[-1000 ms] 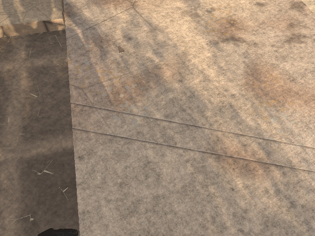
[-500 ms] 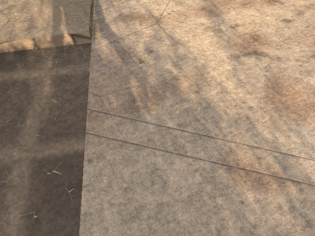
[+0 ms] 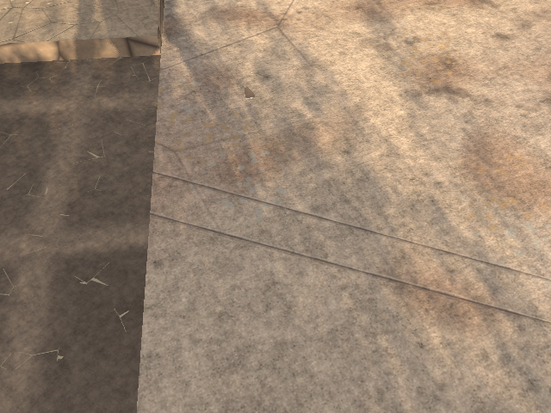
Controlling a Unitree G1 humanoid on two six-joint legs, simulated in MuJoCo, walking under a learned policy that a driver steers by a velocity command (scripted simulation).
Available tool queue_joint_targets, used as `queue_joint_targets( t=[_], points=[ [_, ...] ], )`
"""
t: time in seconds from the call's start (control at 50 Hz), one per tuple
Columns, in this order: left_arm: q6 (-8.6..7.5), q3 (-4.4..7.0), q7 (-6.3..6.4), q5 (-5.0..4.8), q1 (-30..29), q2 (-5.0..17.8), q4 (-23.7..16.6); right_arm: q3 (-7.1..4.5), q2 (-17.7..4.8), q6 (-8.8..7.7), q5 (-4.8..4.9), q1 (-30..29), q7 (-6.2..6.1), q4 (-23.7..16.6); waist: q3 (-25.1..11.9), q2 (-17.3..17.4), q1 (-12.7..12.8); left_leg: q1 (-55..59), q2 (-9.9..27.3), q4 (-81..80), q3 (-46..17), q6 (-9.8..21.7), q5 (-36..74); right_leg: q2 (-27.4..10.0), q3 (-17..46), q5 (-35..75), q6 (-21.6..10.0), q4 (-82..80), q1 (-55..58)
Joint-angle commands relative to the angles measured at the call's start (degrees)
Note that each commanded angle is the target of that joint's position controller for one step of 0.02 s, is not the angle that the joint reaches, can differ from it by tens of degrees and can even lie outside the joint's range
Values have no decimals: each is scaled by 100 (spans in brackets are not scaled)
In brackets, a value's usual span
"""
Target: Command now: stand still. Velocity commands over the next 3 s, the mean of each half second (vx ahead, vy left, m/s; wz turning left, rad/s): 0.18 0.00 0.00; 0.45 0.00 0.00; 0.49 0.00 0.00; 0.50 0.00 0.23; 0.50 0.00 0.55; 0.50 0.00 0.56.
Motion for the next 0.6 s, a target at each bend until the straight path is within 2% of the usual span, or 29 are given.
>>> queue_joint_targets(
  t=[0.02,0.06,0.14,0.16,0.18,0.2,0.22,0.26,0.28,0.3,0.32,0.34,0.36,0.38,0.4,0.42,0.44,0.46,0.48,0.5,0.52,0.54,0.56,0.58,0.6],
  points=[
    [-33,82,34,-6,464,424,-26,-106,-595,-49,8,130,-26,-130,172,43,16,-335,517,-438,-487,93,2042,-77,132,828,-10,-233,72],
    [-56,79,55,-36,450,428,55,-103,-580,-53,22,166,-51,-88,205,33,0,-374,476,-466,-459,92,1845,-73,112,844,5,-232,76],
    [-84,57,69,-37,497,379,212,-86,-527,-42,21,216,-72,-25,239,27,-12,-429,429,-503,-433,88,1620,-82,105,839,6,-253,51],
    [-81,60,77,-50,527,366,257,-106,-578,-24,37,269,-93,-5,149,91,-32,-389,397,-540,-438,158,1033,32,-39,361,-16,-121,27],
    [-138,-149,-21,119,526,-216,282,58,-146,-63,-72,329,-139,-46,276,-258,-100,-379,672,-696,-642,363,464,35,-106,197,-325,-166,-121],
    [-174,-153,-57,131,460,-238,259,11,-338,-52,-70,403,-154,-27,352,21,-142,-437,644,-780,-757,491,-456,171,-224,-326,-446,58,-243],
    [-196,-133,-77,125,382,-102,186,-56,-589,-21,-68,461,-161,-41,449,312,-176,-513,703,-897,-946,622,-1435,283,-329,-773,-555,310,-470],
    [-226,-137,-121,135,237,-13,45,-122,-823,27,-61,615,-166,-101,770,742,-312,-625,1058,-1287,-1539,877,-2623,412,-468,-1024,-702,824,-1083],
    [-291,32,-8,-304,238,485,51,-257,-1259,29,157,410,-196,-235,832,1225,-277,-801,1215,-1472,-1866,949,-3011,374,-345,-1163,-583,1135,-1183],
    [-367,-5,19,-302,240,387,39,-268,-1219,8,229,387,-219,-276,869,1264,-282,-994,1406,-1589,-2143,1069,-3066,305,-261,-1072,-582,1464,-1166],
    [-440,-53,3,-236,376,170,98,-258,-1129,-5,257,282,-244,-308,863,1181,-169,-1178,1509,-1624,-2214,1137,-2867,237,-180,-973,-621,1599,-1038],
    [-480,-79,-40,-181,667,42,169,-241,-1050,-2,255,-12,-235,-399,858,999,33,-1370,1451,-1528,-2026,1090,-2441,192,-127,-826,-740,1268,-765],
    [-511,-69,-59,-159,926,21,256,-211,-940,-7,278,-288,-215,-478,870,799,251,-1602,1182,-1213,-1572,919,-1955,255,-175,-695,-840,593,-286],
    [-532,-25,-63,-138,1261,107,361,-162,-757,-44,257,-354,-187,-494,774,474,398,-1803,865,-576,-1109,738,-1323,256,-80,-310,-864,121,245],
    [-542,89,-57,-159,1887,437,491,-63,-411,-129,180,-388,-122,-508,372,-444,588,-2294,344,1114,-305,429,-456,-373,920,-131,-1018,-458,1098],
    [-555,328,-132,-82,2701,1303,658,7,-161,-262,255,-338,-162,-642,72,-2157,766,-3433,-335,3077,419,93,-568,-1665,3473,-1230,-1886,-1636,1870],
    [-590,209,-104,-8,2655,888,700,-21,-301,-425,315,-303,-107,-482,257,-1697,729,-4167,-260,5605,-27,-22,-1176,-2166,4511,-1346,-2432,-2030,1839],
    [-597,92,-42,51,2232,632,656,13,-222,-582,440,-639,-8,-586,677,-1207,590,-5497,-181,7926,-345,104,-1242,-2221,3898,-455,-2458,-1795,2074],
    [-585,-28,-53,135,2034,356,641,117,-6,-654,518,-955,62,-702,735,-1000,596,-6566,-46,9487,-336,281,-1266,-2010,3036,321,-2316,-1487,2390],
    [-547,-162,-141,207,2073,48,786,219,141,-715,472,-1197,120,-941,645,-582,527,-7318,33,10395,-295,420,-1221,-1768,2347,1091,-2114,-1213,2665],
    [-492,-314,-205,236,2099,-330,918,295,271,-700,390,-1293,187,-1177,434,-456,401,-7621,131,11149,-299,547,-1330,-1559,1852,1361,-1893,-1042,2616],
    [-421,-414,-244,190,2082,-524,1005,411,456,-662,381,-1236,284,-1362,357,-310,285,-7780,154,11586,-395,633,-1367,-1436,1586,1062,-1732,-1006,2305],
    [-338,-470,-248,130,1966,-516,1012,513,576,-591,388,-1108,364,-1499,444,-219,176,-7959,178,11752,-484,644,-1332,-1434,1429,583,-1602,-1123,1866],
    [-282,-516,-231,80,1571,-410,916,626,632,-515,391,-1065,412,-1694,698,-71,-73,-7827,283,11182,-489,597,-1196,-1327,1084,-80,-1413,-1398,949],
    [-258,-534,-227,44,930,-191,725,747,600,-504,324,-1275,454,-2051,1037,-21,-387,-7117,430,9696,-250,518,-619,-937,431,-431,-1163,-1727,-524]
  ],
)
